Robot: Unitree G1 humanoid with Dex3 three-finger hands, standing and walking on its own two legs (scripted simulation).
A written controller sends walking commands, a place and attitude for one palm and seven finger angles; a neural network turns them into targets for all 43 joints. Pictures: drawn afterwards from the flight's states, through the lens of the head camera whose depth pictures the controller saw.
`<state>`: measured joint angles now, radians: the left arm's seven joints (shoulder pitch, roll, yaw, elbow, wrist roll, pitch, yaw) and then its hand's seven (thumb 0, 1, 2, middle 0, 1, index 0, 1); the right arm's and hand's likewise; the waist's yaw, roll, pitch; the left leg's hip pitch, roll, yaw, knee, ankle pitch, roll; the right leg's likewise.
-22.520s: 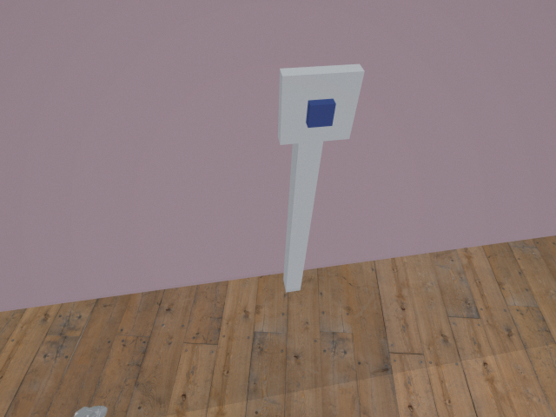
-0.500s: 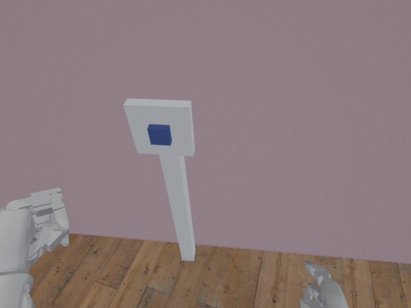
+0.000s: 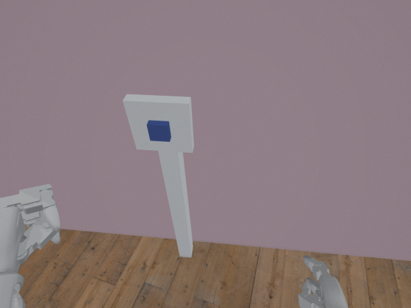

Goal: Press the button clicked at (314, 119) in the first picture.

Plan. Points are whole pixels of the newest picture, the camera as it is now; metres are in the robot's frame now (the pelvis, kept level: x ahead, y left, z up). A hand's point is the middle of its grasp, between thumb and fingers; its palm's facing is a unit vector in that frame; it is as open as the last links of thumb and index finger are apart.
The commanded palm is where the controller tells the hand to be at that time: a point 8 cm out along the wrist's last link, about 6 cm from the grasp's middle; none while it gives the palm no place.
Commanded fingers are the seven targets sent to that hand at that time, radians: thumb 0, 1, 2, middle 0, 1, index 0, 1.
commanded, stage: step back with the hand held close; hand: left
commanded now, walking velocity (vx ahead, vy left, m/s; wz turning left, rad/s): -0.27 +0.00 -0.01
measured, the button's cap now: (159, 130) +0.50 +0.18 +0.08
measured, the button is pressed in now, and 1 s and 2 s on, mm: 0 0 0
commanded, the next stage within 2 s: stop stepping back and stand still in 1.16 s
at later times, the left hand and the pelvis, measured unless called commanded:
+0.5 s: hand (25, 259) +0.13 +0.26 +0.15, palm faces +0.32 -0.82 -0.48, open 3.1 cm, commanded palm +0.07 +0.30 +0.17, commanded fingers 0.00 0.90 0.90 -1.30 -1.50 -1.30 -1.50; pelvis -0.06 +0.03 -0.01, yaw -1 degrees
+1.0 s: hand out of the picture +0.06 +0.29 +0.17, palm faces +0.38 -0.82 -0.42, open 3.1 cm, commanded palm +0.00 +0.32 +0.17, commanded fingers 0.00 0.90 0.90 -1.30 -1.50 -1.30 -1.50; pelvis -0.13 +0.04 -0.01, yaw +0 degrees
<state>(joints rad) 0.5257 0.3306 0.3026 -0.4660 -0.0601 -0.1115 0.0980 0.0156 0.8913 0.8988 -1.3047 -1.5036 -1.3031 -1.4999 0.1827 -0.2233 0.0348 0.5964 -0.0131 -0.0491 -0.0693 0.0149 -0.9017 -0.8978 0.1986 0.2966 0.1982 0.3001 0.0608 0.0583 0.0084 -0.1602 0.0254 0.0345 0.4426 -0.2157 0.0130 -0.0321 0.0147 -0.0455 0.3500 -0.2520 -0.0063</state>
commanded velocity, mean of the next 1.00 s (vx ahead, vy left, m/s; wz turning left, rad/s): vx -0.31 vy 0.00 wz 0.00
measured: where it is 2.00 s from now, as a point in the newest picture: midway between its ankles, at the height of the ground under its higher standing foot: outside the picture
